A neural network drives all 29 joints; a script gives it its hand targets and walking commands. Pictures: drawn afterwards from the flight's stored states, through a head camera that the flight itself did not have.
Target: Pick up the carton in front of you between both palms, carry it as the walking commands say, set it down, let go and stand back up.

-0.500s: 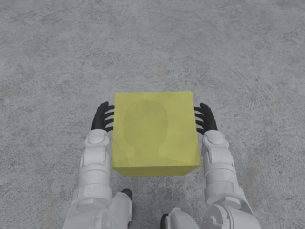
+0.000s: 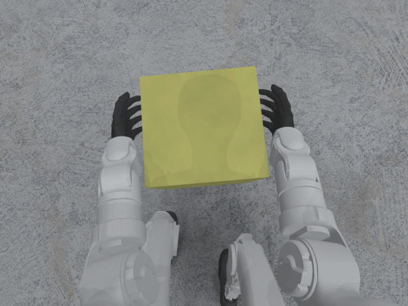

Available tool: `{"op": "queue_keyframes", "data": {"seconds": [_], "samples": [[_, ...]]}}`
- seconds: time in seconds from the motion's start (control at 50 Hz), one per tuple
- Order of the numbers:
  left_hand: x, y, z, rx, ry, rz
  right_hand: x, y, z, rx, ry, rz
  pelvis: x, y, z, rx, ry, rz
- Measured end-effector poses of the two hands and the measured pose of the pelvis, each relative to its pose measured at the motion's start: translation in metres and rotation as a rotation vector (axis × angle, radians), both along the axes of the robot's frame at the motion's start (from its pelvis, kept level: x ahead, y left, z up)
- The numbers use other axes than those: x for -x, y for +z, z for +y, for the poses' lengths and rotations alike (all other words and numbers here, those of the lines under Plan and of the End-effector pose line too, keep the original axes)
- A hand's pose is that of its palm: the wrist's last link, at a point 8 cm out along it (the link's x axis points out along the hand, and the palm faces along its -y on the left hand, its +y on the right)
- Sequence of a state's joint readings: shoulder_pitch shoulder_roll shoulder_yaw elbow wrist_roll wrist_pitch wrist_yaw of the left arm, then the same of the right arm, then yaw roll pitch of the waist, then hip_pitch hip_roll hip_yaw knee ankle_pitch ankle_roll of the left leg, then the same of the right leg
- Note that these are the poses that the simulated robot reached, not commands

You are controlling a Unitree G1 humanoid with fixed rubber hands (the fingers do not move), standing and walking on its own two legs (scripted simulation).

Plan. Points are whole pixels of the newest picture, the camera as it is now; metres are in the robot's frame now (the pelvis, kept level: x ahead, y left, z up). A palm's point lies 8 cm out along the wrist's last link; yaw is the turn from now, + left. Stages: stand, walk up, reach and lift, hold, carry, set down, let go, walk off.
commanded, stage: set down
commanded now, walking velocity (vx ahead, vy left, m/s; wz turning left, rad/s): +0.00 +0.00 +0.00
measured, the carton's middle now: (203, 139) +0.44 +0.06 -0.16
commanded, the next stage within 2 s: none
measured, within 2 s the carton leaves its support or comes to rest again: neither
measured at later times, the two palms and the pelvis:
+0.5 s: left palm (142, 146) +0.43 +0.21 -0.24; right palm (257, 127) +0.51 -0.08 -0.23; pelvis -0.03 +0.01 -0.12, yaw -1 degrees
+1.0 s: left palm (150, 141) +0.47 +0.21 -0.34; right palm (246, 131) +0.55 -0.07 -0.37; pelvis -0.03 -0.01 -0.19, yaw +2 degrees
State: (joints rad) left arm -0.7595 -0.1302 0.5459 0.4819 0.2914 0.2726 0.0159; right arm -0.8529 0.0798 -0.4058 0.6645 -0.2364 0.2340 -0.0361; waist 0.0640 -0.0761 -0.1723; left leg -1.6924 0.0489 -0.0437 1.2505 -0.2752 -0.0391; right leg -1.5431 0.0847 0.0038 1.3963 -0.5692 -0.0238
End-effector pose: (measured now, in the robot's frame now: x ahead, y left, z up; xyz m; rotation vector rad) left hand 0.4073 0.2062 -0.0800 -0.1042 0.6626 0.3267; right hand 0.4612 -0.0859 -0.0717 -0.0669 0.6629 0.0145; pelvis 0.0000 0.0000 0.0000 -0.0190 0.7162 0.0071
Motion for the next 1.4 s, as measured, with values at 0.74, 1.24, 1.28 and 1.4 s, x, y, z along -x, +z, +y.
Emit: {"op": "queue_keyframes", "data": {"seconds": [0.74, 1.24, 1.28, 1.4], "samples": [[-0.031, -0.229, 0.002, -0.024, 0.111, 0.082, -0.074, -0.233, 0.012, 0.062, 0.190, 0.062, 0.038, -0.163, 0.004, -0.026, -0.026, 0.132], [-0.065, -0.275, -0.001, -0.051, 0.098, 0.122, -0.081, -0.316, 0.003, 0.073, 0.235, 0.094, 0.039, -0.201, -0.012, -0.091, -0.045, 0.177], [-0.064, -0.277, 0.000, -0.046, 0.094, 0.128, -0.080, -0.317, 0.003, 0.077, 0.240, 0.100, 0.041, -0.203, -0.012, -0.088, -0.044, 0.170], [-0.064, -0.284, 0.007, -0.039, 0.077, 0.132, -0.080, -0.320, 0.007, 0.071, 0.257, 0.101, 0.047, -0.209, -0.010, -0.078, -0.033, 0.139]]}}
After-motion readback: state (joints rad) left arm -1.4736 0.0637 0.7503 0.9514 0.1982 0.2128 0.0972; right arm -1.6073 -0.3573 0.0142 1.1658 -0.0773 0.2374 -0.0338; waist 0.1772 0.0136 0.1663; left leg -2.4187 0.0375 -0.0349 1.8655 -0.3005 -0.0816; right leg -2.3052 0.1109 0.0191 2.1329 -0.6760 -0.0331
